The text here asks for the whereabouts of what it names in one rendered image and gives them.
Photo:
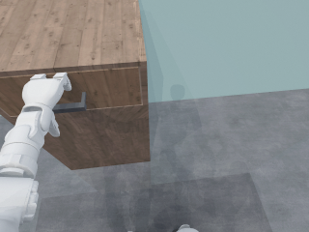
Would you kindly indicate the right robot shin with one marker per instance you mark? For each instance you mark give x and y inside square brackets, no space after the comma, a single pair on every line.
[184,226]

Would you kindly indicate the handle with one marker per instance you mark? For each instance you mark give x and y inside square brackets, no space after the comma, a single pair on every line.
[72,106]

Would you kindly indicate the left robot forearm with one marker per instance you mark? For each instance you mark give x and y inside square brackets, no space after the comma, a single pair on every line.
[20,152]

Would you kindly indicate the cabinet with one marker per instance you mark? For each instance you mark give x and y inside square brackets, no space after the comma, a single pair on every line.
[59,36]

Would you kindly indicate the left robot hand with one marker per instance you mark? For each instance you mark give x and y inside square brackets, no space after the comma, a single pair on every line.
[47,91]

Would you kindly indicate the robot left upper arm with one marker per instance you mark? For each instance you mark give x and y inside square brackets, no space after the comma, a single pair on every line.
[18,202]

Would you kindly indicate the drawer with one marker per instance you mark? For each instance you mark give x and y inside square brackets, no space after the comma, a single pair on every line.
[104,88]

